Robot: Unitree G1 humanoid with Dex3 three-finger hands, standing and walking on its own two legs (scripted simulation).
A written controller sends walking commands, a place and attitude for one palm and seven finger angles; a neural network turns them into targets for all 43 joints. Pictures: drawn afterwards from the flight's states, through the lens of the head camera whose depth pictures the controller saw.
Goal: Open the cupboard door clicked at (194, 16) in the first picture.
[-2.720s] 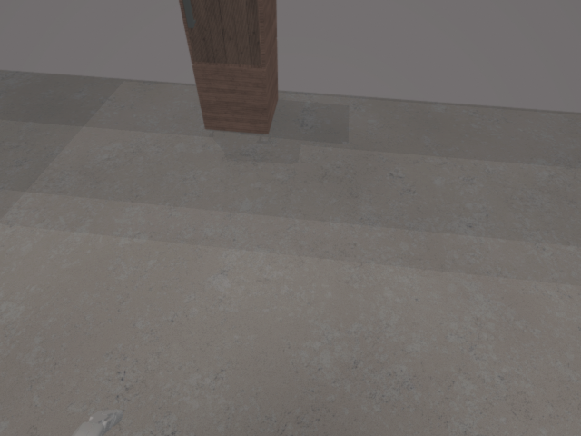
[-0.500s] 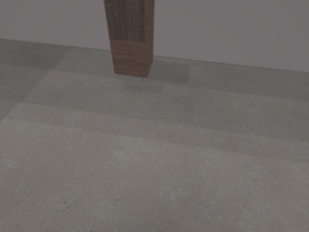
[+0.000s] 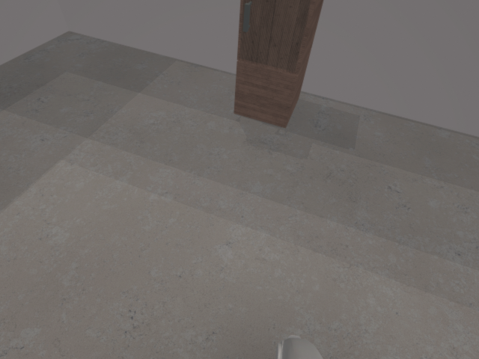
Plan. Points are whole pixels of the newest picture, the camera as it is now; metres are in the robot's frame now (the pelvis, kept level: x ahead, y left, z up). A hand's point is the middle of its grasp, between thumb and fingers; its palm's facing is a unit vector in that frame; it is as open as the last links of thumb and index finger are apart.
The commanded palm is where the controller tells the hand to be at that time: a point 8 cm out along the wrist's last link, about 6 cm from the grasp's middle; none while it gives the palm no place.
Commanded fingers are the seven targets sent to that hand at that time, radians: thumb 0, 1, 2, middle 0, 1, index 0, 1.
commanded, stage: walk to a spot facing it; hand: left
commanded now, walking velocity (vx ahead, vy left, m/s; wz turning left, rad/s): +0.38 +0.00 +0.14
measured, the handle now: (248, 16) +1.70 +0.01 -0.11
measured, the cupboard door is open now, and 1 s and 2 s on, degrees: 0 0 0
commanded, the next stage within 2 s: turn to face it in 1.72 s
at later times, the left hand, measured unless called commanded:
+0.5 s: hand (171, 316) +0.23 +0.14 -0.17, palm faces +0.16 -0.96 -0.23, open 7.3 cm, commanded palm none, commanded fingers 0.00 0.90 0.90 -0.20 -0.30 -0.20 -0.30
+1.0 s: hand (153, 247) +0.39 +0.22 -0.19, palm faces +0.21 -0.97 -0.13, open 7.4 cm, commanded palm none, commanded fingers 0.00 0.90 0.90 -0.20 -0.30 -0.20 -0.30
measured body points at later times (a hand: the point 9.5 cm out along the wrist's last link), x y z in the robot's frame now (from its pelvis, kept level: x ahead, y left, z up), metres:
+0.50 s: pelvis +0.24 -0.04 -0.01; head +0.25 -0.05 +0.44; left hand +0.23 +0.19 -0.16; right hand +0.29 -0.28 -0.16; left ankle +0.25 +0.11 -0.66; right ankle +0.26 -0.12 -0.75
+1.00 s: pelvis +0.44 +0.06 +0.00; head +0.45 +0.08 +0.45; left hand +0.38 +0.27 -0.17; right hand +0.55 -0.17 -0.13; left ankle +0.44 +0.12 -0.75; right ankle +0.46 -0.09 -0.65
